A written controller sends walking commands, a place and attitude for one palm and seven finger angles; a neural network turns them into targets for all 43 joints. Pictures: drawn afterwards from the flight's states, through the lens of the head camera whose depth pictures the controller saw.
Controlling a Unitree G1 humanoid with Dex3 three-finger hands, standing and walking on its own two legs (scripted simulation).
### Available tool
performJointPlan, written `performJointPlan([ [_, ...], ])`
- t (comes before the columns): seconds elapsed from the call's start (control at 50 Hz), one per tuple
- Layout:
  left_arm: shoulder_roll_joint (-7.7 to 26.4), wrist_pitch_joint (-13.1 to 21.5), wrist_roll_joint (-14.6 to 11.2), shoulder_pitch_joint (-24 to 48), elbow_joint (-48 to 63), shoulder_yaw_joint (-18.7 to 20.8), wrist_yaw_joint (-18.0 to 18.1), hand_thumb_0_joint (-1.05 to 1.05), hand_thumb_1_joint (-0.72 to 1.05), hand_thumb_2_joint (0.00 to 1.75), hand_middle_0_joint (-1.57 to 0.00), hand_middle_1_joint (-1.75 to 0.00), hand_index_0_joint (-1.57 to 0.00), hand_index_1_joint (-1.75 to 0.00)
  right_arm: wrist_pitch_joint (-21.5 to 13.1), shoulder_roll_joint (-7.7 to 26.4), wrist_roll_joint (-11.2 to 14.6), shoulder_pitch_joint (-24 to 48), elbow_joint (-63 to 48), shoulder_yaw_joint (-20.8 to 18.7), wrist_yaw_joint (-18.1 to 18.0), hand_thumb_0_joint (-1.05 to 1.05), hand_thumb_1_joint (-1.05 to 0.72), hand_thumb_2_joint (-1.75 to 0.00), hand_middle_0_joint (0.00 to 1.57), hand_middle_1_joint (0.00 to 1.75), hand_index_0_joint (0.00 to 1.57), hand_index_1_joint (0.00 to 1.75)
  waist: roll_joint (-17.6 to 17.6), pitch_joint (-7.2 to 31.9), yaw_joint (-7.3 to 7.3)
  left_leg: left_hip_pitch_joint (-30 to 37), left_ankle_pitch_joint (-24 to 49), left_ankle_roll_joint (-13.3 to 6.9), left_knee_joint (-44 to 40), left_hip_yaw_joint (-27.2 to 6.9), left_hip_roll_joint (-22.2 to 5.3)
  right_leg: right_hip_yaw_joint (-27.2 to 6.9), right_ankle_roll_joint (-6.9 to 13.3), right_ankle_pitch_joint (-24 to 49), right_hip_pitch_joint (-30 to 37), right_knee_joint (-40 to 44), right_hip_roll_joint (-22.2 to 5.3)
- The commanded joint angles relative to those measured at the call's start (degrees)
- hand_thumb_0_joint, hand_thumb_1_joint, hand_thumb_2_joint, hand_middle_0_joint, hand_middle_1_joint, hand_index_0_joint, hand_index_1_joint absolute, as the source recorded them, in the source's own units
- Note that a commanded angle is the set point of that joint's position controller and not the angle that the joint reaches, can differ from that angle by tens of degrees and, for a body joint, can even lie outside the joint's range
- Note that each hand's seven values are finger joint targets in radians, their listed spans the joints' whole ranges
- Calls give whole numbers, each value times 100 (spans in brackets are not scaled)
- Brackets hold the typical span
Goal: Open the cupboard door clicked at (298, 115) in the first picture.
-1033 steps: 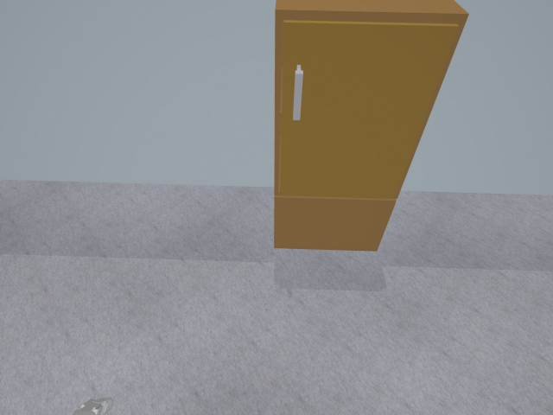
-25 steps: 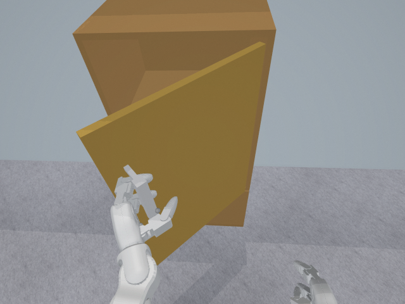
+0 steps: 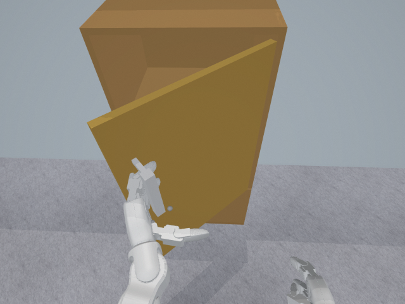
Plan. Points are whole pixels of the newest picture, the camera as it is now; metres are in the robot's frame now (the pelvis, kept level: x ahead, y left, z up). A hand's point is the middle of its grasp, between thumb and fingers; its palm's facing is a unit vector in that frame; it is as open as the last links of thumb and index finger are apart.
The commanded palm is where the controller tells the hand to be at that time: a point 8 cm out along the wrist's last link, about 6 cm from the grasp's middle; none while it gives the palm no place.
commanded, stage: slide the hand sideways off the handle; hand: left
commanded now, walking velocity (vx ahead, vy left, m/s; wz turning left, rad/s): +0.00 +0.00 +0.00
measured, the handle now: (148, 188) +0.33 +0.13 +0.06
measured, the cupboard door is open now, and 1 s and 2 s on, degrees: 43 45 45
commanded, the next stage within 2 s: draw the hand back to the body in 1.28 s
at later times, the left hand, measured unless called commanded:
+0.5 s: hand (160, 236) +0.23 +0.09 +0.06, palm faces -0.08 -1.00 +0.02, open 16.1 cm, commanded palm +0.21 +0.15 +0.06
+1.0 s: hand (128, 257) +0.20 +0.14 +0.06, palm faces -0.01 -1.00 -0.04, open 16.2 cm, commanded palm +0.17 +0.20 +0.06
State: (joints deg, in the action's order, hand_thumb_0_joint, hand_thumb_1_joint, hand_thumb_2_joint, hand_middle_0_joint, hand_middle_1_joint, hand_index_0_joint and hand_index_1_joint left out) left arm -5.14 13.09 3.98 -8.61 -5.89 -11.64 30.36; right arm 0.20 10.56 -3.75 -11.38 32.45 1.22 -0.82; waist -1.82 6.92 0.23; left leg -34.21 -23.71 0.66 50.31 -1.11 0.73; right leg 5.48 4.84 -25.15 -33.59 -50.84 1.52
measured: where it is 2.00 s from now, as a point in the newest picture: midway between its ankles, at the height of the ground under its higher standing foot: outside the picture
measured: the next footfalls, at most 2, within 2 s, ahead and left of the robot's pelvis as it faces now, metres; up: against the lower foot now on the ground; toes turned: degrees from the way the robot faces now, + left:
none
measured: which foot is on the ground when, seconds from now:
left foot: down 0.00-1.00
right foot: down 0.00-1.00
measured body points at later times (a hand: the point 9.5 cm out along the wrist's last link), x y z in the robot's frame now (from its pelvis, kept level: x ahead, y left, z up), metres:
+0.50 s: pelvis -0.01 +0.04 -0.01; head +0.01 +0.03 +0.44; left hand +0.23 +0.14 +0.06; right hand +0.17 -0.18 -0.08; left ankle +0.02 +0.13 -0.69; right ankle +0.01 -0.06 -0.69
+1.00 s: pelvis +0.00 +0.02 -0.02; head +0.03 +0.01 +0.43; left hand +0.19 +0.19 +0.06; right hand +0.18 -0.20 -0.09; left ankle +0.02 +0.13 -0.69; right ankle +0.01 -0.06 -0.69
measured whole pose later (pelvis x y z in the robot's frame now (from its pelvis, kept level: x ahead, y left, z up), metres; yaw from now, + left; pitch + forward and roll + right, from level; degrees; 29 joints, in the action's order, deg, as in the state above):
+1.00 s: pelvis +0.00 +0.02 -0.02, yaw -1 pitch +9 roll -1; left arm 7.9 16.1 -6.0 -32.1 15.4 -5.5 -1.4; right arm -4.8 13.2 -0.2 -15.3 24.1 2.4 -0.6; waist -2.2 6.6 -0.7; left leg -39.2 -27.7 -1.1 58.0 -0.2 0.7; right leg 4.7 3.3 -27.8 -38.0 -56.8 1.4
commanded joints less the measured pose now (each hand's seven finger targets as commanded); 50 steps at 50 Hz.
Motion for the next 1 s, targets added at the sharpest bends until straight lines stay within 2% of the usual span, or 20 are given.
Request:
performJointPlan([
  [0.0, -193, 278, 133, 1021, 1287, 123, 271, 0, -50, 30, -15, -30, -15, -30, -245, 433, 3, 565, -966, -186, -47, 0, -90, -90, 20, 30, 20, 30, 568, 1001, -55, 317, 845, -176, -462, -43, 49, -649, -366, 1291, 720, 1076, -328],
  [0.06, -326, 205, 135, 1046, 1325, -6, 302, 0, -50, 30, -15, -30, -15, -30, -232, 450, -1, 595, -996, -173, -21, 0, -90, -90, 20, 30, 20, 30, 545, 929, -40, 369, 884, -177, -482, -72, 20, -485, -324, 1201, 568, 975, -241],
  [0.08, 265, 423, 689, 1020, 1263, -1056, -893, 0, -50, 30, -15, -30, -15, -30, -243, 689, 40, 284, -834, -119, 27, 0, -90, -90, 20, 30, 20, 30, 742, 586, 399, 380, 1011, -260, -395, -53, 35, -638, -325, 1678, 295, 812, -250],
  [0.1, 695, 654, 483, 1225, 1596, -568, -1534, 0, -50, 30, -15, -30, -15, -30, -259, 673, 90, 203, -993, -186, 5, 0, -90, -90, 20, 30, 20, 30, 504, 957, 241, 403, 1131, -295, -347, -58, 24, -631, -292, 1913, 473, 716, -269],
  [0.14, 919, 846, 315, 1118, 1915, -573, -2264, 0, -50, 30, -15, -30, -15, -30, -289, 676, 127, 170, -1131, -184, -35, 0, -90, -90, 20, 30, 20, 30, 69, 1375, 100, 615, 1379, -307, -343, -41, 41, -650, -249, 2214, 700, 584, -277],
  [0.18, 837, 883, -100, 889, 1896, -658, -2989, 0, -50, 30, -15, -30, -15, -30, -414, 700, 240, 126, -1258, -149, -65, 0, -90, -90, 20, 30, 20, 30, 229, 1265, 167, 671, 1311, -308, -364, -74, 32, -607, -266, 2116, 673, 640, -228],
  [0.22, 462, 731, -789, 648, 1976, -610, -3310, 0, -50, 30, -15, -30, -15, -30, -541, 671, 383, 267, -1421, -94, -98, 0, -90, -90, 20, 30, 20, 30, 318, 1021, 109, 688, 1068, -273, -515, -116, 21, -480, -256, 1687, 686, 806, -143],
  [0.26, 524, 570, -1210, 350, 1885, -151, -3209, 0, -50, 30, -15, -30, -15, -30, -647, 703, 452, 372, -1467, -67, -128, 0, -90, -90, 20, 30, 20, 30, 681, 637, 9, 521, 612, -213, -664, -174, 5, -346, -293, 1010, 548, 950, -97],
  [0.28, 584, 523, -1249, 275, 1953, 28, -3059, 0, -50, 30, -15, -30, -15, -30, -680, 717, 457, 414, -1493, -72, -125, 0, -90, -90, 20, 30, 20, 30, 659, 611, -49, 486, 502, -190, -704, -197, 6, -318, -286, 789, 505, 936, -87],
  [0.3, 557, 486, -1194, 211, 1996, 44, -2895, 0, -50, 30, -15, -30, -15, -30, -699, 722, 446, 420, -1528, -68, -102, 0, -90, -90, 20, 30, 20, 30, 710, 534, -63, 436, 372, -183, -728, -212, 6, -286, -292, 580, 409, 916, -87],
  [0.36, 717, 484, -693, 118, 2129, 68, -2385, 0, -50, 30, -15, -30, -15, -30, -693, 710, 369, 321, -1536, -90, 8, 0, -90, -90, 20, 30, 20, 30, 257, 489, -56, 414, 353, -166, -697, -245, -24, -254, -243, 464, 102, 676, -109],
  [0.42, 902, 507, -324, -367, 2243, 144, -2143, 0, -50, 30, -15, -30, -15, -30, -621, 716, 295, 193, -1626, -132, 99, 0, -90, -90, 20, 30, 20, 30, 390, 650, -125, 297, 449, -179, -620, -235, -45, -265, -214, 526, 137, 552, -98],
  [0.46, 953, 530, -270, -219, 2425, 98, -2165, 0, -50, 30, -15, -30, -15, -30, -583, 711, 297, 227, -1681, -124, 99, 0, -90, -90, 20, 30, 20, 30, 356, 656, -61, 230, 339, -186, -565, -197, -39, -333, -218, 447, 102, 560, -104],
  [0.48, 906, 538, -275, -292, 2509, 53, -2199, 0, -50, 30, -15, -30, -15, -30, -580, 697, 298, 255, -1709, -119, 95, 0, -90, -90, 20, 30, 20, 30, 157, 649, -85, 252, 282, -179, -565, -183, -40, -342, -208, 391, 70, 557, -101],
  [0.54, 966, 498, -436, -530, 2681, 138, -2310, 0, -50, 30, -15, -30, -15, -30, -563, 696, 314, 270, -1760, -95, 59, 0, -90, -90, 20, 30, 20, 30, 109, 674, -97, 204, 231, -189, -559, -170, -30, -361, -210, 363, 162, 601, -82],
  [0.64, 1127, 429, -735, -1178, 2816, 439, -2520, 0, -50, 30, -15, -30, -15, -30, -590, 712, 354, 202, -1783, -86, -4, 0, -90, -90, 20, 30, 20, 30, 279, 668, -130, 173, 477, -177, -518, -152, -37, -335, -229, 694, 320, 592, -37],
  [0.68, 1117, 450, -770, -1084, 3004, 410, -2585, 0, -50, 30, -15, -30, -15, -30, -611, 726, 354, 190, -1780, -91, -10, 0, -90, -90, 20, 30, 20, 30, 238, 658, -71, 171, 521, -176, -481, -166, -27, -332, -240, 761, 268, 556, -37],
  [0.74, 1160, 512, -790, -1562, 3129, 420, -2688, 0, -50, 30, -15, -30, -15, -30, -671, 739, 357, 133, -1810, -109, 11, 0, -90, -90, 20, 30, 20, 30, 165, 637, -79, 149, 675, -179, -403, -154, -30, -321, -242, 932, 230, 479, -38],
  [0.8, 1259, 602, -807, -1695, 3258, 447, -2825, 0, -50, 30, -15, -30, -15, -30, -725, 781, 353, 65, -1824, -133, 7, 0, -90, -90, 20, 30, 20, 30, 298, 572, -13, 12, 618, -197, -292, -155, -15, -359, -269, 923, 137, 446, -40],
  [0.98, 1763, 799, -1202, -2302, 3463, 1172, -3379, 0, -50, 30, -15, -30, -15, -30, -849, 811, 410, 7, -1813, -196, -104, 0, -90, -90, 20, 30, 20, 30, 371, 702, -60, -396, 627, -206, 72, -73, 60, -692, -339, 1026, 284, 482, -109],
])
